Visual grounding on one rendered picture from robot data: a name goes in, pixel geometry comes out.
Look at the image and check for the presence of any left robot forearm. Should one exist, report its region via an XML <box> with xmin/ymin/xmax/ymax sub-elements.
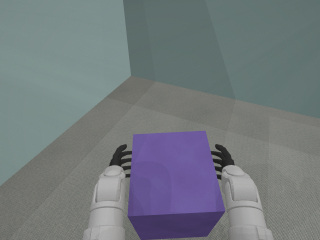
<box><xmin>82</xmin><ymin>165</ymin><xmax>126</xmax><ymax>240</ymax></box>

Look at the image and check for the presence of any right robot forearm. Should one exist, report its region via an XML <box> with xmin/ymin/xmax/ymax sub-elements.
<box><xmin>221</xmin><ymin>165</ymin><xmax>274</xmax><ymax>240</ymax></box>

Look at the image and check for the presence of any left robot hand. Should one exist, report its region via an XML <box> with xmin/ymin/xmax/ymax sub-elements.
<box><xmin>109</xmin><ymin>144</ymin><xmax>132</xmax><ymax>178</ymax></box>

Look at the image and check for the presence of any carton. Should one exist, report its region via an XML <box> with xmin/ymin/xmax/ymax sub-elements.
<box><xmin>127</xmin><ymin>130</ymin><xmax>226</xmax><ymax>240</ymax></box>

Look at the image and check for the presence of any right robot hand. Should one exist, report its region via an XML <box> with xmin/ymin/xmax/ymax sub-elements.
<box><xmin>211</xmin><ymin>144</ymin><xmax>235</xmax><ymax>180</ymax></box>

